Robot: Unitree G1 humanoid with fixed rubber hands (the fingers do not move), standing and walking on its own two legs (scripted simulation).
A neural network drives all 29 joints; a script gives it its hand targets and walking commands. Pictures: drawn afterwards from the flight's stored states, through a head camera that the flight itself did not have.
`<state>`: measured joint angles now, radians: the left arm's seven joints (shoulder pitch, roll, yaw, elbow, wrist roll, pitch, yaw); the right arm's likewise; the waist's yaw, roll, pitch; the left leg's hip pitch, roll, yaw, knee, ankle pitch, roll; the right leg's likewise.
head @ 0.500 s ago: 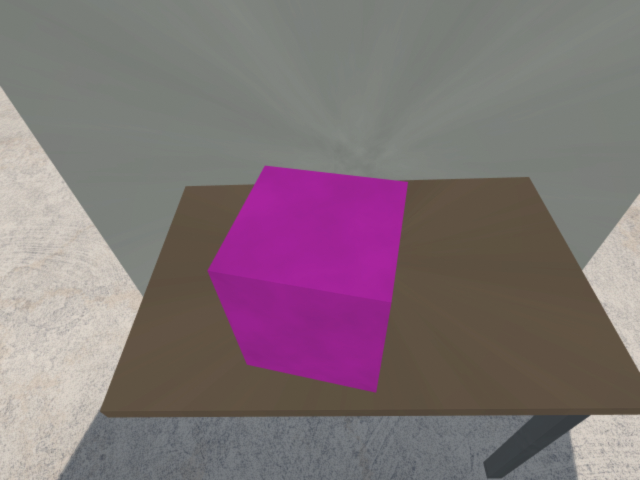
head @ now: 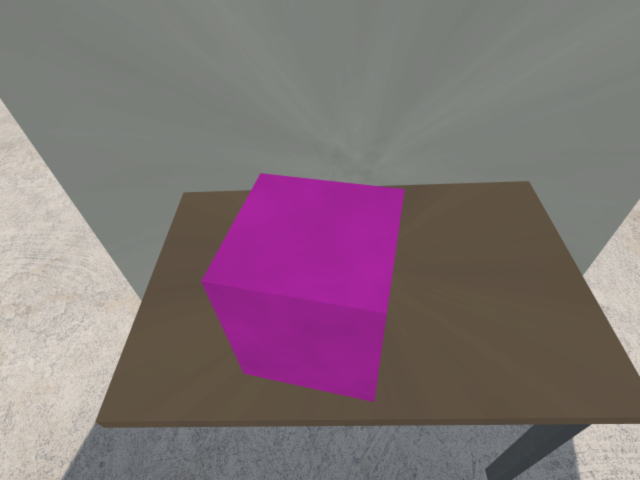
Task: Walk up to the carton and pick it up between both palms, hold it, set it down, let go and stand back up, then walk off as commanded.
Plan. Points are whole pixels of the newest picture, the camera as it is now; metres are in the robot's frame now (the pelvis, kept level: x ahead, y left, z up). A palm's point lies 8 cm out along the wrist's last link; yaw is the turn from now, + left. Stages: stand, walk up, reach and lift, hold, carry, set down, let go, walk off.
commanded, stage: walk up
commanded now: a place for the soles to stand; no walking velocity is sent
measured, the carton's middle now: (317, 288) +0.41 +0.03 -0.01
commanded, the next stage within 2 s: reach and lift in 0.20 s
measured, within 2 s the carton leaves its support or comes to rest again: neither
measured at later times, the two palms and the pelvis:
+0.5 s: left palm out of the picture +0.17 +0.26 -0.12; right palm out of the picture +0.13 -0.28 -0.11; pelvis -0.02 -0.01 -0.03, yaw +0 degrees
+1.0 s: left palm out of the picture +0.15 +0.29 -0.07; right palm out of the picture +0.12 -0.20 -0.09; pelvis +0.00 +0.02 -0.01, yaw -1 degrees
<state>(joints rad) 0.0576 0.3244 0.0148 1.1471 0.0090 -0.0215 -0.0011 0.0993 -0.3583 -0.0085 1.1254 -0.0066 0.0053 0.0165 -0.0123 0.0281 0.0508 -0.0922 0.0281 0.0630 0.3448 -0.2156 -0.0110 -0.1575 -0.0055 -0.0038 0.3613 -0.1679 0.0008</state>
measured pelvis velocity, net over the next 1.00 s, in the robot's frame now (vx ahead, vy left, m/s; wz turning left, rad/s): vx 0.00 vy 0.02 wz -0.02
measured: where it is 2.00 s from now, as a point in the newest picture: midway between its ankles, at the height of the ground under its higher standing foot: outside the picture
